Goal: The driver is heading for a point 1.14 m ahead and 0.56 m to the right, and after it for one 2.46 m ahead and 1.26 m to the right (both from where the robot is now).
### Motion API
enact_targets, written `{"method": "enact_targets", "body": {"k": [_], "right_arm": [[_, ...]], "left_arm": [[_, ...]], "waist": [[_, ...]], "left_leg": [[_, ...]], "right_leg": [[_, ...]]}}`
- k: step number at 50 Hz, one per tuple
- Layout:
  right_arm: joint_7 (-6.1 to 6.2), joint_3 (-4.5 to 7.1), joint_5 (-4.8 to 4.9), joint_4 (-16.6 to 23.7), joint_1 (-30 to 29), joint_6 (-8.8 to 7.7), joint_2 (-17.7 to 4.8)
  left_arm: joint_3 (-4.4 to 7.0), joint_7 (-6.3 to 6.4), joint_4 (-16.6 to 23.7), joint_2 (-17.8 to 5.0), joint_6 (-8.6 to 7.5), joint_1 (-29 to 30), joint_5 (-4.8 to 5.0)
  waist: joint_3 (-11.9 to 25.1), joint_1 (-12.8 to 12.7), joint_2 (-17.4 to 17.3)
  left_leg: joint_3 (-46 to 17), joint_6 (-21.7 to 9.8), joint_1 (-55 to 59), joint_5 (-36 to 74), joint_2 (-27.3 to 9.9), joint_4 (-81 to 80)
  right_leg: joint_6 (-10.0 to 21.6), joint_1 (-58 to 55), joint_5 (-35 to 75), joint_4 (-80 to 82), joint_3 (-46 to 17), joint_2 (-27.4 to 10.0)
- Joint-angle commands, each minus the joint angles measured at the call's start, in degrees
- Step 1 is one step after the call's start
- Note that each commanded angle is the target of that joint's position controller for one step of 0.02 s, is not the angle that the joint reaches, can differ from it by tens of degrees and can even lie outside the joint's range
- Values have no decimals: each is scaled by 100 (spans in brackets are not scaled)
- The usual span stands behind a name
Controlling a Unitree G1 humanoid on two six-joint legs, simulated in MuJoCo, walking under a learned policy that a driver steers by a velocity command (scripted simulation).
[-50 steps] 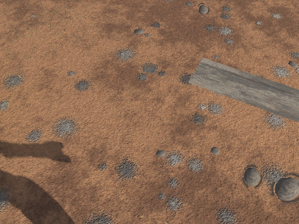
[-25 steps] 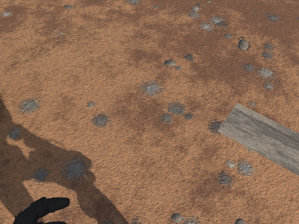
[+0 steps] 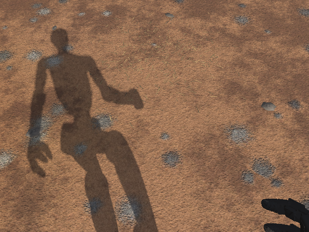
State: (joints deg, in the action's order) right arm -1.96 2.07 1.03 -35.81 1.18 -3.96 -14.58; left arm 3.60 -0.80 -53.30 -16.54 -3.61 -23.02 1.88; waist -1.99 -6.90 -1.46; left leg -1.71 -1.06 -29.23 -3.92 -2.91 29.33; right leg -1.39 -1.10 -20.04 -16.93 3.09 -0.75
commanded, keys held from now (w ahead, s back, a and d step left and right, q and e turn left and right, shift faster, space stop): w+e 1.00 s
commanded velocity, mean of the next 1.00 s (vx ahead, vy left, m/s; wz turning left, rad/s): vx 0.50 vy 0.00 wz -0.51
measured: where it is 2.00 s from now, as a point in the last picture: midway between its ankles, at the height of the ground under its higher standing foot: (285, 143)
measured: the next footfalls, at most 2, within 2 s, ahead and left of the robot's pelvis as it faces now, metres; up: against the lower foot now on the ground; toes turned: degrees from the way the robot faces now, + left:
left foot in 0.02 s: +0.17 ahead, +0.13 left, +0.00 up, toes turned -1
right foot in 0.52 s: +0.41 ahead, -0.18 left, +0.00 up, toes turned -21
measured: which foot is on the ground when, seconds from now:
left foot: up 0.00-0.00, down 0.02-0.52, up 0.54-1.00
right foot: down 0.00-0.02, up 0.04-0.50, down 0.52-1.00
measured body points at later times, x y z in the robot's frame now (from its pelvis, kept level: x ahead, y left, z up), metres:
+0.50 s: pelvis +0.26 -0.03 -0.01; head +0.29 -0.05 +0.44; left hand +0.53 +0.15 -0.10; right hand +0.20 -0.32 -0.14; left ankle +0.13 +0.13 -0.73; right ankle +0.37 -0.17 -0.72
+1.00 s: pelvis +0.53 -0.14 +0.00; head +0.55 -0.16 +0.45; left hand +0.72 +0.10 -0.11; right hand +0.61 -0.47 -0.07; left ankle +0.73 -0.11 -0.72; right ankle +0.37 -0.16 -0.73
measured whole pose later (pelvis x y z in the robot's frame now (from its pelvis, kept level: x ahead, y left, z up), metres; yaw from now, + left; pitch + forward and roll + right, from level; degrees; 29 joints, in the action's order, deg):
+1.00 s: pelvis +0.53 -0.14 +0.00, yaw -34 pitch +2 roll +0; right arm -1.6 2.8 0.3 -39.7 0.2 -6.7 -15.9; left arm 4.5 1.1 -43.8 -16.9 -1.6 -21.9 1.4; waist -0.8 -5.1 -2.1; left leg -4.4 1.3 -29.2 0.2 0.3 26.4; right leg 3.9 2.8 -23.1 -24.7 -12.4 6.2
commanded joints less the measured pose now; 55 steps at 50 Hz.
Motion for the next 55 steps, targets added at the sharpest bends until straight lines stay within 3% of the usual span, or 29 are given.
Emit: {"method": "enact_targets", "body": {"k": [1,2,3,4,5,6,7,9,12,16,22,24,26,27,28,29,30,32,33,36,39,42,47,50,51,52,53,54,55], "right_arm": [[97,492,-74,-59,1496,-108,-1163],[202,610,-177,-161,2466,-55,-1651],[164,585,-230,-197,2428,-9,-1763],[142,456,-169,-181,2219,-17,-1204],[141,364,-100,-203,1902,-45,-951],[121,305,-105,-219,1549,-76,-770],[99,271,-119,-246,1273,-111,-609],[111,286,-174,-335,1027,-202,-536],[182,355,-194,-495,1012,-273,-668],[262,429,-179,-660,1131,-236,-898],[297,552,11,-933,1514,-58,-1202],[313,599,59,-935,1452,30,-1381],[329,559,94,-895,1360,121,-1344],[341,426,-98,-778,1536,79,-1013],[283,198,-228,-482,1986,-88,-289],[217,274,15,-435,1272,-281,-847],[187,320,178,-304,879,-380,-1006],[288,339,-103,-444,814,-417,-959],[279,366,-121,-444,994,-358,-981],[271,350,-185,-433,970,-197,-820],[260,273,-204,-225,329,-166,-630],[176,205,-141,-85,-246,-214,-512],[37,249,-60,73,-625,-336,-734],[54,361,-59,-96,82,-415,-946],[92,446,-132,-219,724,-445,-1131],[147,522,-197,-293,1629,-429,-1454],[97,592,-222,-508,1940,-347,-1741],[74,455,-81,-381,1725,-317,-1136],[108,373,-70,-334,1486,-274,-833]], "left_arm": [[129,52,349,-874,-36,365,-24],[-56,44,561,-355,-66,323,-257],[-137,34,631,-63,-157,-274,-58],[38,41,562,-727,-165,98,92],[94,38,684,-844,-160,474,118],[97,66,661,-749,-119,604,67],[120,74,663,-683,-61,633,-2],[99,55,657,-429,79,515,13],[84,44,848,-286,192,814,-24],[13,-94,1072,-176,170,1415,-65],[8,-271,1520,-311,191,2249,-83],[104,-284,1567,-486,216,2004,-84],[409,-208,1207,-975,250,514,-40],[615,-76,1044,-1573,319,-261,-12],[614,-90,1196,-2023,236,103,-19],[464,-150,1337,-1496,133,10,-42],[384,-162,1288,-1214,43,185,-74],[260,-134,1391,-805,5,871,-82],[229,-95,1504,-758,-4,1053,-178],[244,2,1537,-800,-38,1008,-140],[285,117,1440,-941,-25,699,-95],[291,169,1372,-939,30,476,-66],[300,215,1225,-894,123,113,-33],[304,228,1283,-856,178,288,-57],[225,200,1355,-643,170,360,-84],[102,189,1485,-339,158,290,-202],[24,183,1635,-92,109,-553,11],[123,202,1450,-737,115,-438,64],[206,192,1528,-1008,140,207,22]], "waist": [[948,1298,591],[1966,1580,-423],[2564,1216,-1747],[1824,1350,-945],[1103,1266,-815],[767,1077,-503],[468,912,-540],[298,678,-558],[72,603,-285],[-114,766,-166],[-342,973,-105],[-46,741,-263],[784,-79,-153],[1263,-260,726],[1848,499,1830],[2062,8,953],[1279,34,744],[550,483,149],[575,705,472],[465,784,343],[246,585,376],[146,348,574],[90,257,665],[304,675,905],[820,1000,787],[1710,1314,104],[2227,856,-1993],[1701,991,-1195],[982,1144,-632]], "left_leg": [[4,-368,2768,98,-17,-231],[-1405,-721,4440,320,-1396,29],[-3644,-1464,5251,-965,-2294,-802],[-3339,-1303,4667,-1619,-2035,-1079],[-2463,-1109,4022,-1506,-1819,-1203],[-1913,-1003,3373,-1092,-1574,-1387],[-1426,-958,2863,-718,-1380,-1600],[-818,-945,2295,-162,-1271,-1942],[-169,-1014,2187,494,-1315,-2166],[653,-888,2275,616,-1181,-2266],[1166,-663,3169,1148,-1449,-1868],[1337,-534,3384,2976,-1438,-1096],[1620,-229,2822,3784,-1085,1025],[1665,98,1334,1477,-769,2944],[652,396,-911,-3124,472,4643],[-365,256,-1484,-3031,333,5041],[-306,103,-1881,-2462,106,4857],[-300,21,-1216,-1621,-329,3901],[-383,65,-827,-1407,-411,3719],[-243,300,-556,-1063,-359,3003],[-184,484,-683,-10,-171,1778],[-127,498,-280,873,104,612],[-317,329,-48,690,278,-177],[-185,38,894,139,345,-460],[-328,-199,2029,177,74,-461],[-1345,-530,3613,-190,-921,-307],[-4084,-1404,5135,-1584,-2054,-939],[-4210,-1238,4796,-2733,-2028,-1185],[-3233,-993,4080,-2505,-1781,-1260]], "right_leg": [[679,1064,3150,-1556,-620,-890],[386,2299,1009,-3528,-296,-419],[231,3866,-1507,-4968,-623,161],[231,4398,-1285,-5535,-972,-142],[276,4615,-751,-5538,-871,-350],[241,4397,-292,-5386,-815,-546],[203,4210,35,-5128,-830,-672],[131,3782,386,-4973,-834,-786],[24,4049,871,-4524,-881,-809],[54,3935,1990,-3141,-648,-711],[433,3900,1616,-2113,-167,-501],[664,3291,1024,-2077,181,-142],[1030,1167,1141,-1684,406,439],[1403,-467,1308,-1512,-1053,-390],[2476,-1859,-135,-563,-4486,-1598],[2382,-1934,-590,119,-4997,-1793],[2144,-1407,-229,171,-4244,-1675],[1732,126,1015,149,-2941,-1135],[1791,571,1483,238,-2776,-1081],[1817,1130,2263,432,-2240,-846],[1629,1285,2416,439,-1889,-610],[1398,1444,1861,383,-1782,-419],[1294,822,1565,-191,-2451,-689],[1108,685,2209,-854,-2698,-655],[929,950,2415,-1703,-2464,-340],[702,1762,1302,-3318,-1935,82],[368,3816,-1469,-5010,-1398,737],[296,4430,-1246,-5662,-1534,220],[254,4559,-698,-5751,-1353,44]]}}
Over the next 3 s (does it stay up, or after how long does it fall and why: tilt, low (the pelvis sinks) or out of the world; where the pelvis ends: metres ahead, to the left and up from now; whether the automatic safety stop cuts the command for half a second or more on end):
stays up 1.42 -0.77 0.00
